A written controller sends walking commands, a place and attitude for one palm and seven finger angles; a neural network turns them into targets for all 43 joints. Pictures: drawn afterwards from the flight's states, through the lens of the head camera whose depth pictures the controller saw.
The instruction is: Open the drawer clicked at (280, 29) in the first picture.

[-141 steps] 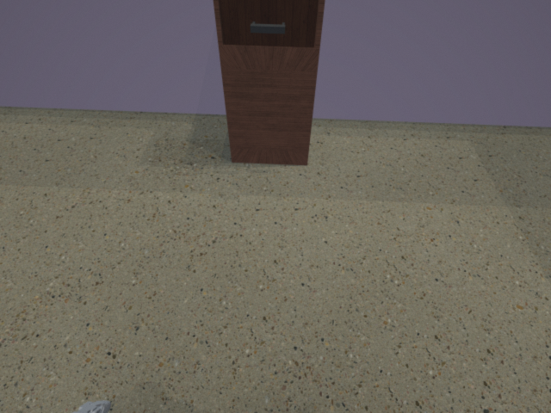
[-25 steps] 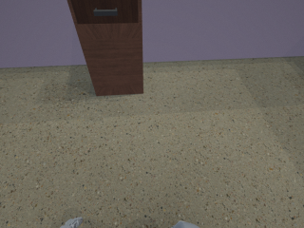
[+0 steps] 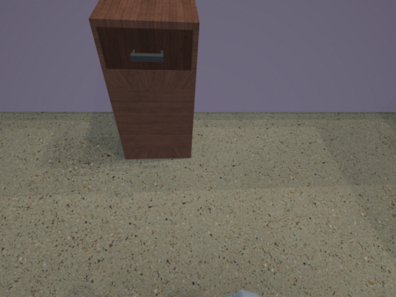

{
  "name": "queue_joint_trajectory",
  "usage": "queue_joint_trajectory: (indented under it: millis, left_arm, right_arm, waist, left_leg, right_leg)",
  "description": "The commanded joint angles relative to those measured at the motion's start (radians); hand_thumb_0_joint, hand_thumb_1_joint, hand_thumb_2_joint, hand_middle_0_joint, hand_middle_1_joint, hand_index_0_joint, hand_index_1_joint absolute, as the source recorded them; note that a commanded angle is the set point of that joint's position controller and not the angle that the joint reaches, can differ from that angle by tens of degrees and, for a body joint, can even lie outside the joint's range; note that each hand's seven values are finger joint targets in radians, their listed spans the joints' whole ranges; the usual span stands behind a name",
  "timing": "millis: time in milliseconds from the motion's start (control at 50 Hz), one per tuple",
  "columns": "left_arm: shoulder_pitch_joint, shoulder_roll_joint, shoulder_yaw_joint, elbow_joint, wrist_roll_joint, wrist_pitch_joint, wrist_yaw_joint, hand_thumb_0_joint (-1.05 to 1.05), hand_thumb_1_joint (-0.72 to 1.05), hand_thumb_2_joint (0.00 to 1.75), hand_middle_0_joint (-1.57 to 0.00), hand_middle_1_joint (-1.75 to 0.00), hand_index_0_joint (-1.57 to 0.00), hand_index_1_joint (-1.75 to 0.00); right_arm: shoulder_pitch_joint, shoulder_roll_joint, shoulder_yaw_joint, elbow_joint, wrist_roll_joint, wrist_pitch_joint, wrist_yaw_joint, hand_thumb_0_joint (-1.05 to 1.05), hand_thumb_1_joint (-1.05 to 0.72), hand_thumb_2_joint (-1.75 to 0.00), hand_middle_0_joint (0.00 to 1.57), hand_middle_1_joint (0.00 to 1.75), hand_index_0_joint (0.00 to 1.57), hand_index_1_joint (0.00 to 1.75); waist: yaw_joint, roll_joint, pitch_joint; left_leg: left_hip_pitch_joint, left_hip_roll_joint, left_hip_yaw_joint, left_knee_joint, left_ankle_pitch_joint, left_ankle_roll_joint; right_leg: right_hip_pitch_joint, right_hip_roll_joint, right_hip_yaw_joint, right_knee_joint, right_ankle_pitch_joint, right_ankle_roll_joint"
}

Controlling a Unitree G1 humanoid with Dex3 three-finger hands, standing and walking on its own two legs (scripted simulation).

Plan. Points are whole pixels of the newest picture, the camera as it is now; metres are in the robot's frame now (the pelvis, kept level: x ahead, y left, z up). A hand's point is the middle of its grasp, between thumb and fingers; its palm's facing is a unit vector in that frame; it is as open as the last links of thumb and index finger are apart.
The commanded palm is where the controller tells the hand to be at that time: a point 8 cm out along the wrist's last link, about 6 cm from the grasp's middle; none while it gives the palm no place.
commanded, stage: walk to a spot facing it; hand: left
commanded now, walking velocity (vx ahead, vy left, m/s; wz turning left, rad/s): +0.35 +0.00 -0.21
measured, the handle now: (147, 54) +1.01 +0.28 -0.04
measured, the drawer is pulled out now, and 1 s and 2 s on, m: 0.00 0.00 0.00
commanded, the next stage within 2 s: turn to face it in 0.14 s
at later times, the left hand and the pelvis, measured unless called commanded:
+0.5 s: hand (149, 257) +0.25 +0.14 -0.19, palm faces +0.06 -0.98 -0.19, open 7.2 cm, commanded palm none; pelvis +0.20 -0.04 -0.01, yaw +2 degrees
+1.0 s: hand (155, 243) +0.28 +0.13 -0.17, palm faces +0.21 -0.95 -0.23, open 7.3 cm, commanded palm none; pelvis +0.30 -0.05 -0.01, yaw +9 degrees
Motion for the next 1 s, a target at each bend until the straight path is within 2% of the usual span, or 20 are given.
queue_joint_trajectory:
  millis: [0, 100, 160, 180, 200, 220, 260, 320, 480, 500, 540, 560, 660, 760, 860, 880, 900, 920, 940, 980]
  left_arm:
    - [-0.096, 0.009, -0.003, -0.091, -0.006, -0.021, -0.012, 0.00, 0.90, 0.90, -0.20, -0.30, -0.20, -0.30]
    - [-0.142, 0.018, 0.001, -0.094, -0.009, -0.034, -0.013, 0.00, 0.90, 0.90, -0.20, -0.30, -0.20, -0.30]
    - [0.125, 0.096, 0.022, -0.005, -0.002, -0.053, -0.003, 0.00, 0.90, 0.90, -0.20, -0.30, -0.20, -0.30]
    - [0.257, 0.202, 0.047, 0.032, 0.004, -0.068, 0.012, 0.00, 0.90, 0.90, -0.20, -0.30, -0.20, -0.30]
    - [0.330, 0.282, 0.056, 0.044, -0.012, -0.070, 0.020, 0.00, 0.90, 0.90, -0.20, -0.30, -0.20, -0.30]
    - [0.257, 0.272, 0.052, 0.029, -0.021, -0.062, 0.026, 0.00, 0.90, 0.90, -0.20, -0.30, -0.20, -0.30]
    - [0.071, 0.161, 0.023, -0.018, -0.018, -0.063, 0.040, 0.00, 0.90, 0.90, -0.20, -0.30, -0.20, -0.30]
    - [-0.029, 0.086, -0.009, -0.037, -0.007, -0.070, 0.048, 0.00, 0.90, 0.90, -0.20, -0.30, -0.20, -0.30]
    - [-0.052, 0.112, -0.004, -0.035, -0.020, -0.028, 0.050, 0.00, 0.90, 0.90, -0.20, -0.30, -0.20, -0.30]
    - [-0.043, 0.097, -0.007, -0.038, -0.022, -0.018, 0.051, 0.00, 0.90, 0.90, -0.20, -0.30, -0.20, -0.30]
    - [0.007, 0.034, -0.014, -0.059, -0.032, 0.000, 0.049, 0.00, 0.90, 0.90, -0.20, -0.30, -0.20, -0.30]
    - [-0.024, 0.044, -0.020, -0.067, -0.027, 0.005, 0.053, 0.00, 0.90, 0.90, -0.20, -0.30, -0.20, -0.30]
    - [-0.016, 0.032, -0.024, -0.031, -0.021, -0.010, 0.038, 0.00, 0.90, 0.90, -0.20, -0.30, -0.20, -0.30]
    - [-0.045, 0.017, -0.028, -0.047, -0.009, -0.013, 0.030, 0.00, 0.90, 0.90, -0.20, -0.30, -0.20, -0.30]
    - [0.093, 0.026, -0.021, -0.008, -0.007, -0.027, 0.025, 0.00, 0.90, 0.90, -0.20, -0.30, -0.20, -0.30]
    - [0.149, 0.068, -0.011, 0.009, -0.002, -0.035, 0.030, 0.00, 0.90, 0.90, -0.20, -0.30, -0.20, -0.30]
    - [0.201, 0.156, 0.007, 0.015, 0.004, -0.036, 0.040, 0.00, 0.90, 0.90, -0.20, -0.30, -0.20, -0.30]
    - [0.237, 0.195, 0.015, 0.009, -0.007, -0.036, 0.045, 0.00, 0.90, 0.90, -0.20, -0.30, -0.20, -0.30]
    - [0.214, 0.179, 0.013, 0.013, -0.008, -0.047, 0.049, 0.00, 0.90, 0.90, -0.20, -0.30, -0.20, -0.30]
    - [0.135, 0.105, -0.001, -0.004, -0.006, -0.058, 0.051, 0.00, 0.90, 0.90, -0.20, -0.30, -0.20, -0.30]
  right_arm:
    - [0.115, -0.125, -0.025, 0.014, -0.002, -0.013, -0.002, 0.00, -0.90, -0.90, 0.20, 0.30, 0.20, 0.30]
    - [0.127, -0.146, -0.032, 0.044, -0.011, 0.003, 0.002, 0.00, -0.90, -0.90, 0.20, 0.30, 0.20, 0.30]
    - [0.100, -0.146, -0.028, 0.053, -0.003, 0.012, 0.007, 0.00, -0.90, -0.90, 0.20, 0.30, 0.20, 0.30]
    - [0.127, -0.088, -0.017, 0.039, 0.009, 0.009, 0.016, 0.00, -0.90, -0.90, 0.20, 0.30, 0.20, 0.30]
    - [0.120, -0.054, -0.006, -0.003, 0.014, 0.009, 0.014, 0.00, -0.90, -0.90, 0.20, 0.30, 0.20, 0.30]
    - [0.071, -0.067, -0.014, -0.007, 0.017, 0.017, 0.008, 0.00, -0.90, -0.90, 0.20, 0.30, 0.20, 0.30]
    - [0.010, -0.066, -0.016, -0.009, 0.006, 0.029, 0.009, 0.00, -0.90, -0.90, 0.20, 0.30, 0.20, 0.30]
    - [0.099, -0.011, 0.000, 0.029, -0.001, 0.063, 0.010, 0.00, -0.90, -0.90, 0.20, 0.30, 0.20, 0.30]
    - [0.056, -0.029, 0.010, 0.005, 0.002, 0.065, 0.018, 0.00, -0.90, -0.90, 0.20, 0.30, 0.20, 0.30]
    - [0.077, -0.071, 0.003, 0.007, 0.001, 0.061, 0.019, 0.00, -0.90, -0.90, 0.20, 0.30, 0.20, 0.30]
    - [0.077, -0.207, -0.017, -0.022, -0.012, 0.064, 0.008, 0.00, -0.90, -0.90, 0.20, 0.30, 0.20, 0.30]
    - [0.058, -0.200, -0.016, -0.022, -0.012, 0.063, -0.004, 0.00, -0.90, -0.90, 0.20, 0.30, 0.20, 0.30]
    - [-0.040, -0.166, -0.006, -0.047, -0.003, 0.049, -0.015, 0.00, -0.90, -0.90, 0.20, 0.30, 0.20, 0.30]
    - [0.001, -0.171, -0.024, -0.029, -0.007, 0.054, -0.006, 0.00, -0.90, -0.90, 0.20, 0.30, 0.20, 0.30]
    - [-0.050, -0.155, -0.028, -0.031, 0.001, 0.064, 0.002, 0.00, -0.90, -0.90, 0.20, 0.30, 0.20, 0.30]
    - [-0.064, -0.116, -0.021, -0.041, 0.006, 0.062, 0.006, 0.00, -0.90, -0.90, 0.20, 0.30, 0.20, 0.30]
    - [-0.091, -0.057, -0.009, -0.078, 0.009, 0.061, 0.015, 0.00, -0.90, -0.90, 0.20, 0.30, 0.20, 0.30]
    - [-0.175, -0.102, -0.017, -0.118, -0.006, 0.066, 0.024, 0.00, -0.90, -0.90, 0.20, 0.30, 0.20, 0.30]
    - [-0.196, -0.111, -0.025, -0.119, -0.010, 0.071, 0.030, 0.00, -0.90, -0.90, 0.20, 0.30, 0.20, 0.30]
    - [-0.139, -0.102, -0.030, -0.088, -0.011, 0.072, 0.039, 0.00, -0.90, -0.90, 0.20, 0.30, 0.20, 0.30]
  waist:
    - [-0.033, 0.152, 0.080]
    - [-0.035, 0.170, 0.090]
    - [0.097, 0.055, -0.033]
    - [0.141, -0.175, -0.134]
    - [0.124, -0.287, -0.192]
    - [0.115, -0.164, -0.154]
    - [0.047, -0.078, -0.005]
    - [-0.042, -0.087, 0.016]
    - [-0.043, -0.085, 0.037]
    - [-0.050, 0.010, 0.026]
    - [-0.040, 0.337, 0.033]
    - [-0.049, 0.394, 0.031]
    - [-0.022, 0.171, -0.075]
    - [-0.048, 0.167, -0.032]
    - [0.023, 0.110, 0.017]
    - [0.052, -0.014, 0.034]
    - [0.079, -0.238, 0.079]
    - [0.106, -0.213, 0.122]
    - [0.083, -0.206, 0.173]
    - [0.020, -0.122, 0.205]
  left_leg:
    - [0.068, 0.243, -0.110, -0.226, 0.186, 0.102]
    - [0.067, 0.260, -0.070, -0.138, 0.232, 0.084]
    - [-0.044, 0.177, -0.004, 0.236, 0.357, 0.029]
    - [-0.259, 0.093, 0.030, 0.553, 0.087, -0.007]
    - [-0.451, -0.015, -0.057, 0.835, -0.335, -0.025]
    - [-0.479, 0.032, -0.155, 0.952, -0.315, -0.018]
    - [-0.473, 0.110, -0.205, 0.945, -0.164, -0.021]
    - [-0.320, 0.105, -0.170, 0.714, -0.122, -0.051]
    - [-0.071, 0.030, -0.079, 0.186, 0.104, -0.067]
    - [0.006, 0.058, -0.124, 0.137, 0.210, -0.060]
    - [-0.061, 0.299, -0.465, -0.076, 0.286, 0.079]
    - [-0.080, 0.316, -0.545, -0.147, 0.245, 0.131]
    - [0.031, 0.228, -0.354, -0.082, 0.382, 0.137]
    - [-0.002, 0.208, -0.378, -0.136, 0.038, 0.149]
    - [-0.218, 0.113, -0.336, -0.060, -0.278, 0.077]
    - [-0.338, 0.041, -0.258, 0.089, -0.289, 0.037]
    - [-0.517, -0.065, -0.127, 0.321, -0.289, -0.009]
    - [-0.570, -0.028, -0.167, 0.486, -0.294, -0.012]
    - [-0.581, 0.001, -0.209, 0.580, -0.220, -0.012]
    - [-0.566, 0.043, -0.213, 0.642, -0.096, -0.015]
  right_leg:
    - [-0.086, -0.039, -0.019, -0.229, 0.062, 0.017]
    - [0.076, 0.014, -0.070, -0.437, 0.080, -0.016]
    - [0.480, 0.070, -0.092, -0.559, 0.102, -0.049]
    - [0.695, -0.154, 0.172, -0.626, 0.072, -0.105]
    - [0.781, -0.360, 0.527, -0.762, 0.187, -0.201]
    - [0.675, -0.381, 0.509, -0.799, 0.121, -0.236]
    - [0.418, -0.325, 0.330, -0.826, 0.102, -0.189]
    - [0.239, -0.238, 0.062, -0.821, 0.335, -0.136]
    - [0.215, -0.156, -0.067, -0.715, 0.122, -0.071]
    - [0.171, -0.123, -0.086, -0.641, 0.023, -0.041]
    - [0.155, 0.027, -0.127, -0.397, -0.278, 0.042]
    - [0.133, 0.037, -0.060, -0.241, -0.366, 0.041]
    - [0.114, 0.015, 0.015, -0.165, -0.232, 0.038]
    - [0.137, 0.032, -0.018, -0.295, -0.230, 0.028]
    - [0.426, 0.062, -0.046, -0.641, -0.051, 0.017]
    - [0.521, -0.033, 0.075, -0.746, -0.158, -0.009]
    - [0.564, -0.243, 0.374, -0.915, -0.386, -0.097]
    - [0.474, -0.359, 0.531, -1.015, -0.522, -0.171]
    - [0.398, -0.342, 0.540, -1.039, -0.536, -0.173]
    - [0.364, -0.279, 0.353, -0.996, -0.347, -0.145]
